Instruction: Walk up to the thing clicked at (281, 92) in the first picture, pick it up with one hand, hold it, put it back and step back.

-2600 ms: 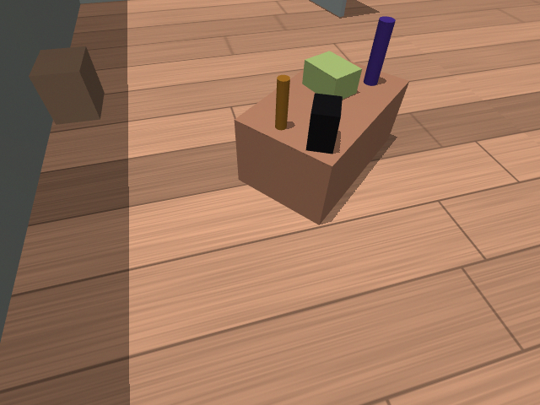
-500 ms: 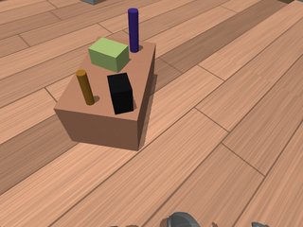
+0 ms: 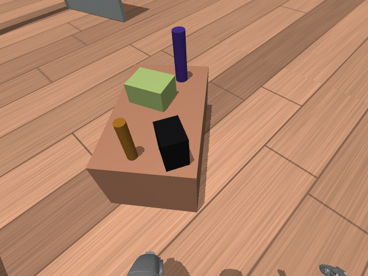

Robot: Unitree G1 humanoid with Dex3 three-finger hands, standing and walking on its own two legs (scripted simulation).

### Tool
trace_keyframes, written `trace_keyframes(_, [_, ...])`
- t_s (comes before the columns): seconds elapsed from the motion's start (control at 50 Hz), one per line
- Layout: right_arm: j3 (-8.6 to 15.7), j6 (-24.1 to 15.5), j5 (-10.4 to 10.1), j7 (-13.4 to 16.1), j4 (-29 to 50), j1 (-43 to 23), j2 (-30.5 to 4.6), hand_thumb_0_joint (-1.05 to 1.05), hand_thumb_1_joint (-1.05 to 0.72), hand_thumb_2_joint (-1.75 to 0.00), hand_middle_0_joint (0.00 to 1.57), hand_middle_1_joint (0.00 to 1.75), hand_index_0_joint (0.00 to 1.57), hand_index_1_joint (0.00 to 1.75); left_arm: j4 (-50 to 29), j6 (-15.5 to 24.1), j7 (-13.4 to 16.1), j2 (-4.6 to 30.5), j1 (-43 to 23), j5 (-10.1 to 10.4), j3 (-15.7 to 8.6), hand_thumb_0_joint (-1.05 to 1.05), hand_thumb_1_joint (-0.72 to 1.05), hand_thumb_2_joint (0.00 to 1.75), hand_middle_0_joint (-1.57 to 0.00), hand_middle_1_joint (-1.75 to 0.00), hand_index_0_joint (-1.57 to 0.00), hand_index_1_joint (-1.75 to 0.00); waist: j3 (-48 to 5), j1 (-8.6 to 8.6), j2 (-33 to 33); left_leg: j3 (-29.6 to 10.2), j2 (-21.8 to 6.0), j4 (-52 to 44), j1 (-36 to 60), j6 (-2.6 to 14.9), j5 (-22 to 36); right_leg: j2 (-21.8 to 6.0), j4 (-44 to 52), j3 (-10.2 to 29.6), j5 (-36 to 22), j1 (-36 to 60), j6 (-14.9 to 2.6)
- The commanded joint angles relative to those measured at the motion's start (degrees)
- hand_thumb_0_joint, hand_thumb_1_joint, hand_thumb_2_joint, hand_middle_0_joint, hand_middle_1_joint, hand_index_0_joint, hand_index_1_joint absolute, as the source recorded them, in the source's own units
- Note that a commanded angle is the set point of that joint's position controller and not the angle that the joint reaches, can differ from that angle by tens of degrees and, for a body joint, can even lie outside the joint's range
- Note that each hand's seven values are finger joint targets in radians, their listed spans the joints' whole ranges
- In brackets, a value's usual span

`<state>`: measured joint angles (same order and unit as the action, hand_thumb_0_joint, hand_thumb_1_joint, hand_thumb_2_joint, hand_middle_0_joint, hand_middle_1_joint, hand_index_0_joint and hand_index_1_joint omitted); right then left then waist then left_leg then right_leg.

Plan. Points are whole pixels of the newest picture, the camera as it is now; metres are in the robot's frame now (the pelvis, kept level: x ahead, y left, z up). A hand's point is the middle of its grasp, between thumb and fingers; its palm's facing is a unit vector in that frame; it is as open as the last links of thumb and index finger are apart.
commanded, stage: walk up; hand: left
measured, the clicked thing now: (126, 140) +0.64 +0.29 -0.26
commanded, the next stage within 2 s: none
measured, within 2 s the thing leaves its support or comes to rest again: neither
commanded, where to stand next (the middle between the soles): +0.23 +0.12 m, yaw -6 degrees
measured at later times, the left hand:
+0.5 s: hand (42, 230) +0.24 +0.40 -0.12, palm faces -0.12 -0.87 -0.47, open 7.4 cm
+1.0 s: hand (46, 214) +0.29 +0.42 -0.15, palm faces -0.13 -0.93 -0.34, open 7.4 cm
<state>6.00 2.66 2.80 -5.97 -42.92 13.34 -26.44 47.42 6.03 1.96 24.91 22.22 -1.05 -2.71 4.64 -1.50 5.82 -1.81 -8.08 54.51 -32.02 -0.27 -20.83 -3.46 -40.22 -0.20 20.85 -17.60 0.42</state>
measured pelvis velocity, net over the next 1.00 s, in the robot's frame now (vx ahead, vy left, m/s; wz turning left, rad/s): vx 0.17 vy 0.17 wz -0.13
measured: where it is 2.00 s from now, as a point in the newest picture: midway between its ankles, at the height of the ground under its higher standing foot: outside the picture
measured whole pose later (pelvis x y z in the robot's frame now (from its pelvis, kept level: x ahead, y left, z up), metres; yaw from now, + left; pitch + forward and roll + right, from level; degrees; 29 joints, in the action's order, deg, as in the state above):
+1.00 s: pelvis +0.17 +0.17 +0.01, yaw -8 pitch -2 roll +0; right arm 0.7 -2.5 0.5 0.6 -56.9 9.0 -22.0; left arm 58.3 -0.9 -1.1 22.9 7.2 0.0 -1.4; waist 5.0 -0.7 -1.7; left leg 2.7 -2.9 37.8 -16.4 -0.7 -19.1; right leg -0.7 -36.7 0.7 16.2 -18.2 0.7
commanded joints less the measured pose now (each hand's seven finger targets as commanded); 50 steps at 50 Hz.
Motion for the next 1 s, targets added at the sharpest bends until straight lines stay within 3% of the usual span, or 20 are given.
trace_keyframes(0.0, [4.2,-1.9,-0.2,-0.2,4.9,1.2,-9.7,0.0,-0.9,-0.9,0.2,0.3,0.2,0.3,-3.9,1.3,1.7,21.3,-2.9,-0.4,-6.6,0.0,0.9,0.9,-0.2,-0.3,-0.2,-0.3,-3.1,3.42,-16.0,5.0,1.6,-6.4,9.5,1.15,-1.5,-10.3,12.2,11.3,-1.9,-7.5,-12.39])
trace_keyframes(0.04, [5.4,-2.4,0.0,0.4,1.3,11.2,-11.0,0.0,-0.9,-0.9,0.2,0.3,0.2,0.3,-3.7,0.5,1.9,17.7,-4.8,-0.9,-5.4,0.0,0.9,0.9,-0.2,-0.3,-0.2,-0.3,-6.4,9.3,-7.4,7.2,5.3,-14.3,26.7,1.73,-2.1,-6.9,-2.8,5.2,-2.0,-16.8,-8.93])
trace_keyframes(0.06, [6.6,-2.9,0.7,1.0,-0.1,16.7,-14.6,0.0,-0.9,-0.9,0.2,0.3,0.2,0.3,-3.1,0.1,1.8,12.0,-1.0,-0.6,-3.4,0.0,0.9,0.9,-0.2,-0.3,-0.2,-0.3,-8.0,11.76,8.1,-2.0,2.1,-24.5,32.3,3.38,-12.0,-0.4,-22.6,0.0,-2.5,-21.7,-5.94])
trace_keyframes(0.08, [7.0,-3.5,0.3,1.6,2.2,14.3,-19.2,0.0,-0.9,-0.9,0.2,0.3,0.2,0.3,-4.5,0.1,2.4,8.5,-1.8,0.6,-2.1,0.0,0.9,0.9,-0.2,-0.3,-0.2,-0.3,-4.2,10.44,19.4,-30.1,-12.5,-38.5,29.9,7.3,-20.0,8.0,-32.3,-0.2,12.1,-34.3,-3.12])
trace_keyframes(0.1, [7.3,-3.4,-1.3,1.7,3.0,9.3,-21.7,0.0,-0.9,-0.9,0.2,0.3,0.2,0.3,-3.2,-0.1,3.1,13.6,-3.3,0.5,-2.9,0.0,0.9,0.9,-0.2,-0.3,-0.2,-0.3,-3.0,8.26,11.7,-37.9,-17.1,-42.8,21.8,13.56,-24.8,3.0,-37.2,5.1,11.6,-30.7,-4.32])
trace_keyframes(0.2, [3.4,-4.6,-1.8,2.6,3.4,2.0,-13.1,0.0,-0.9,-0.9,0.2,0.3,0.2,0.3,3.8,0.2,0.4,13.8,3.5,1.6,-3.8,0.0,0.9,0.9,-0.2,-0.3,-0.2,-0.3,0.6,2.18,5.4,-10.5,-6.8,-34.8,15.8,11.95,-7.5,-1.4,-23.2,0.8,0.2,-19.9,-2.38])
trace_keyframes(0.3, [2.7,-4.7,-0.9,2.7,2.5,6.8,-12.9,0.0,-0.9,-0.9,0.2,0.3,0.2,0.3,0.4,-0.2,-0.6,11.6,-3.0,0.3,-3.5,0.0,0.9,0.9,-0.2,-0.3,-0.2,-0.3,1.3,4.08,2.9,-9.7,-9.9,-35.9,17.1,15.51,2.1,-0.3,-9.1,-2.4,1.3,-14.2,-2.06])
trace_keyframes(0.4, [0.2,-4.5,-2.4,4.2,2.9,3.6,-9.2,0.0,-0.9,-0.9,0.2,0.3,0.2,0.3,0.4,0.2,-0.1,9.1,0.8,0.1,-3.5,0.0,0.9,0.9,-0.2,-0.3,-0.2,-0.3,-6.3,-1.25,-4.7,1.5,-5.1,-17.5,15.5,8.89,31.5,4.2,8.9,-3.3,-12.8,7.6,-3.94])
trace_keyframes(0.42, [-0.8,-4.8,-3.2,4.5,2.8,4.4,-6.6,0.0,-0.9,-0.9,0.2,0.3,0.2,0.3,0.6,0.3,0.4,11.8,2.2,-0.2,-4.3,0.0,0.9,0.9,-0.2,-0.3,-0.2,-0.3,-8.2,-2.79,-8.2,3.4,-2.0,-10.0,10.9,5.29,29.4,1.5,11.6,2.9,-13.3,14.1,-5.55])
trace_keyframes(0.46, [-0.7,-3.6,-3.0,5.4,2.4,6.8,-7.3,0.0,-0.9,-0.9,0.2,0.3,0.2,0.3,-1.6,-0.1,0.8,17.1,0.7,0.7,-4.9,0.0,0.9,0.9,-0.2,-0.3,-0.2,-0.3,-9.0,-1.5,-12.6,2.2,6.6,6.3,0.0,0.42,-13.3,-20.5,18.4,34.7,-12.9,15.0,-18.32])
trace_keyframes(0.48, [0.5,-2.7,-2.1,6.0,1.6,6.1,-10.1,0.0,-0.9,-0.9,0.2,0.3,0.2,0.3,-2.0,-0.6,0.8,17.5,-1.5,1.0,-4.9,0.0,0.9,0.9,-0.2,-0.3,-0.2,-0.3,-6.5,-1.2,-9.4,-0.5,4.8,11.6,-0.1,0.57,-18.0,-21.5,19.1,34.5,-7.1,10.0,-21.22])
trace_keyframes(0.56, [-0.2,-3.1,-2.7,5.6,-3.8,10.2,-8.0,0.0,-0.9,-0.9,0.2,0.3,0.2,0.3,-2.7,-1.2,0.3,12.7,-9.3,-0.1,-3.0,0.0,0.9,0.9,-0.2,-0.3,-0.2,-0.3,-3.6,2.56,-12.9,0.9,3.8,0.3,7.7,1.61,-6.9,-9.8,15.6,15.6,-7.1,-2.3,-12.96])
trace_keyframes(0.64, [-0.4,-4.9,-2.4,6.1,-7.8,10.6,-6.7,0.0,-0.9,-0.9,0.2,0.3,0.2,0.3,-1.6,-3.4,-1.0,11.3,-13.2,0.0,-2.3,0.0,0.9,0.9,-0.2,-0.3,-0.2,-0.3,-6.0,3.89,-13.9,6.2,7.5,-19.5,21.1,0.94,5.1,-5.2,6.6,7.6,-6.1,-9.3,-9.56])
trace_keyframes(0.66, [-0.3,-5.5,-2.0,6.6,-8.0,9.7,-7.5,0.0,-0.9,-0.9,0.2,0.3,0.2,0.3,-1.7,-4.1,-1.3,8.8,-13.1,0.3,-1.7,0.0,0.9,0.9,-0.2,-0.3,-0.2,-0.3,-5.5,3.78,-11.5,3.2,5.7,-23.7,22.7,1.3,6.8,-3.8,3.6,7.0,-4.8,-11.8,-7.5])
trace_keyframes(0.68, [0.2,-6.2,-1.1,7.1,-7.4,8.0,-10.8,0.0,-0.9,-0.9,0.2,0.3,0.2,0.3,-1.7,-4.7,-1.5,5.8,-13.0,0.7,-0.9,0.0,0.9,0.9,-0.2,-0.3,-0.2,-0.3,-5.3,3.29,-3.2,-11.3,-3.3,-30.0,21.2,3.81,2.9,-0.2,-3.6,5.0,-3.2,-14.6,-4.72])
trace_keyframes(0.7, [0.8,-6.4,-1.8,7.2,-6.0,2.9,-15.9,0.0,-0.9,-0.9,0.2,0.3,0.2,0.3,-0.3,-5.4,-1.0,8.0,-12.5,0.9,-1.8,0.0,0.9,0.9,-0.2,-0.3,-0.2,-0.3,-2.7,2.01,3.6,-25.2,-14.2,-35.0,12.1,10.94,-0.7,3.4,-8.9,1.8,7.3,-10.9,-2.65])
trace_keyframes(0.72, [0.7,-6.5,-2.0,7.1,-5.6,-1.7,-15.6,0.0,-0.9,-0.9,0.2,0.3,0.2,0.3,1.5,-5.6,-0.9,11.1,-12.8,0.4,-2.7,0.0,0.9,0.9,-0.2,-0.3,-0.2,-0.3,-0.5,1.01,0.1,-24.9,-15.1,-33.8,7.8,13.87,0.5,1.2,-11.0,3.5,8.3,-6.5,-2.44])
trace_keyframes(0.8, [-0.9,-6.9,-2.4,7.3,-7.5,-3.6,-12.4,0.0,-0.9,-0.9,0.2,0.3,0.2,0.3,4.8,-4.8,-1.8,9.4,-11.9,0.5,-2.6,0.0,0.9,0.9,-0.2,-0.3,-0.2,-0.3,-3.6,-0.17,1.3,-7.6,-5.1,-24.1,11.1,6.05,20.3,0.9,3.5,1.8,-12.8,2.4,-3.21])
trace_keyframes(0.84, [-1.7,-6.9,-2.9,7.3,-8.5,-1.2,-10.0,0.0,-0.9,-0.9,0.2,0.3,0.2,0.3,4.7,-4.3,-2.0,10.4,-13.8,0.4,-2.3,0.0,0.9,0.9,-0.2,-0.3,-0.2,-0.3,-7.7,1.54,-0.8,-4.6,-2.1,-23.8,12.0,3.73,17.4,-2.0,3.6,6.3,-22.3,6.5,-4.98])
trace_keyframes(0.98, [-2.5,-6.5,-2.5,7.3,-11.2,-8.2,-9.8,0.0,-0.9,-0.9,0.2,0.3,0.2,0.3,8.8,-5.5,-2.6,8.6,-16.6,0.9,-0.5,0.0,0.9,0.9,-0.2,-0.3,-0.2,-0.3,-7.1,0.68,-0.8,-4.6,-3.0,-30.7,16.2,4.03,7.4,-1.2,8.6,4.7,-14.6,5.6,-3.53])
